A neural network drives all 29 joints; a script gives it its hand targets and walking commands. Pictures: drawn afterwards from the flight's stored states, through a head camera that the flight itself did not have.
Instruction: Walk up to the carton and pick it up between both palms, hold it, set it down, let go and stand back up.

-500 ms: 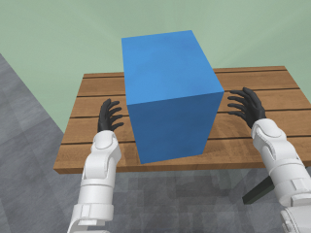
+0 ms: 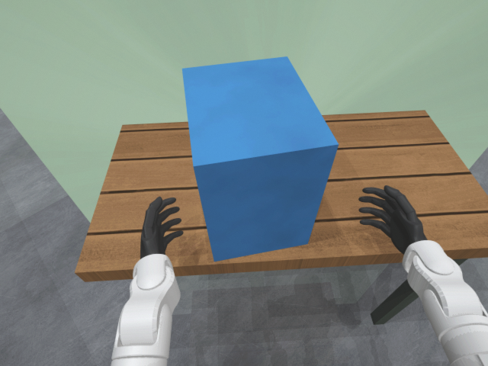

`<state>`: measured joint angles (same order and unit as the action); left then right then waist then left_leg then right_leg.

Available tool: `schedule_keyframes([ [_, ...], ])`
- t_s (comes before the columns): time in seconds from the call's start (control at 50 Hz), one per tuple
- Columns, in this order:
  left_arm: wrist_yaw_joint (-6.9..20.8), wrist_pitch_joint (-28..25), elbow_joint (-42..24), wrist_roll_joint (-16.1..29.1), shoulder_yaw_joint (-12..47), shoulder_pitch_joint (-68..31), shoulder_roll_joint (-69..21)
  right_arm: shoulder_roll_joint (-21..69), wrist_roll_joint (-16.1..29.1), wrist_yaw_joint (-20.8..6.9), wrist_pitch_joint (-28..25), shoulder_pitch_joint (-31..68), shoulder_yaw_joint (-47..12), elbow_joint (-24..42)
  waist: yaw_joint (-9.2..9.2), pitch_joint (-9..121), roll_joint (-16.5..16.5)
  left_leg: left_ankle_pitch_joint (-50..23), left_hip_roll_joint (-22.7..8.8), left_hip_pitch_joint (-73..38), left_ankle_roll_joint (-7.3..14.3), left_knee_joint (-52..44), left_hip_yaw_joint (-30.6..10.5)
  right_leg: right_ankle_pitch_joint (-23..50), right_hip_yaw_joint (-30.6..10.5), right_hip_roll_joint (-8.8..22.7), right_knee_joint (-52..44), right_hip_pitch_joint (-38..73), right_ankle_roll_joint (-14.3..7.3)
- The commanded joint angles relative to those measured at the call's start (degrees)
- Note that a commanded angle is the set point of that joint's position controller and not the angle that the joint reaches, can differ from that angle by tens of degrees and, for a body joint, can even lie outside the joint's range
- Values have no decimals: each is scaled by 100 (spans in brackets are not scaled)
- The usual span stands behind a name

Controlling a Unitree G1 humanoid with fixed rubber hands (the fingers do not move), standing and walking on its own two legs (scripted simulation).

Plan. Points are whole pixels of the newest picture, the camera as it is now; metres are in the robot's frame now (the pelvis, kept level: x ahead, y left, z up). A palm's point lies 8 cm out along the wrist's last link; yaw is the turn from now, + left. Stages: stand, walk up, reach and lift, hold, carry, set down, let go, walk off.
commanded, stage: set down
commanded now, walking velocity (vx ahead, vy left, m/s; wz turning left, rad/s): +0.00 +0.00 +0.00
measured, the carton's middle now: (249, 162) +0.45 +0.04 +0.06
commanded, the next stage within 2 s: none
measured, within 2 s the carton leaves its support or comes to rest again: neither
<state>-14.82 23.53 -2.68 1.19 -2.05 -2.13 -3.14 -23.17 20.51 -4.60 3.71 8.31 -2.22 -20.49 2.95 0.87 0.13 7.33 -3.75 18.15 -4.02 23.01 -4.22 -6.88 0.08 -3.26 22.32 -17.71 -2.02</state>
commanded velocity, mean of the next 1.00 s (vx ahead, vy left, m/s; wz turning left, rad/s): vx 0.00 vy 0.00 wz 0.00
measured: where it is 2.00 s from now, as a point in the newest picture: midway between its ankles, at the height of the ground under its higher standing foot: outside the picture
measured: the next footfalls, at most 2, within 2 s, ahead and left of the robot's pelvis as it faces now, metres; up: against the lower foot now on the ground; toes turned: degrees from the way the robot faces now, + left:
none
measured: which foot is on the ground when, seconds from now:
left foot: down 0.00-1.00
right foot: down 0.00-1.00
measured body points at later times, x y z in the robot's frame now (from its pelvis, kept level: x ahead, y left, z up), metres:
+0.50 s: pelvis +0.00 +0.00 +0.00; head +0.00 +0.02 +0.45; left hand +0.24 +0.18 +0.03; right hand +0.26 -0.22 +0.04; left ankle +0.05 +0.17 -0.74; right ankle +0.05 -0.09 -0.74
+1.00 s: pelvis +0.03 +0.01 +0.00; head +0.05 +0.02 +0.45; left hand +0.26 +0.20 +0.01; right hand +0.27 -0.20 +0.00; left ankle +0.05 +0.17 -0.74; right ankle +0.05 -0.09 -0.74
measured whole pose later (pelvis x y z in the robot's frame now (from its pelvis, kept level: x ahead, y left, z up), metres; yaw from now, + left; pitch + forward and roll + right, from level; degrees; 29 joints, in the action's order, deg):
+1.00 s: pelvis +0.03 +0.01 +0.00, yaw +0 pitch +1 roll -1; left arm -12.6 20.6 -6.6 1.7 1.4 11.8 2.2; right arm -18.1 14.8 -5.9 4.1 -10.8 -2.2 -10.0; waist 1.9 -1.8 2.0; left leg 10.0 -3.3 14.3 -3.7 23.0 -4.1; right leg -9.6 0.0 -2.7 22.2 -13.7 -2.1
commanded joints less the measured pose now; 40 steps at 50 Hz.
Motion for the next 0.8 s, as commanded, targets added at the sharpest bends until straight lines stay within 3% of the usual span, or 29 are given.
schedule_keyframes([
  [0.0, -125, -493, -2036, 151, 539, -1130, 339, -1046, 22, -203, -591, 1199, 733, 1558, -229, 1954, 659, -33, 244, -1105, 489, -498, 281, -858, -355, 273, -429, 1175, 62],
  [0.16, -181, -506, -1864, 168, 513, -695, 370, -989, -80, -240, -616, 601, 881, 1795, -225, 1434, 852, 336, 279, -959, 534, -553, 311, -1592, -533, 394, -580, 1112, 82],
  [0.28, -203, -470, -2239, 149, 595, -38, 382, -972, -7, -234, -581, -77, 882, 2197, -176, 1320, 760, 243, 259, -1230, 496, -575, 349, -1498, -541, 395, -630, 1170, 79],
  [0.54, -128, -454, -2628, 242, 676, 222, 734, -707, -219, -144, -341, -627, 902, 2574, -212, 1051, 455, 561, 310, -1203, 419, -556, 492, -1857, -606, 532, -694, 946, 67],
  [0.78, 119, -453, -2031, 199, 575, 618, 876, -489, -516, -67, -244, -1091, 842, 2493, -245, 954, 403, 551, 310, -1293, 366, -598, 598, -1538, -487, 522, -706, 980, 115],
])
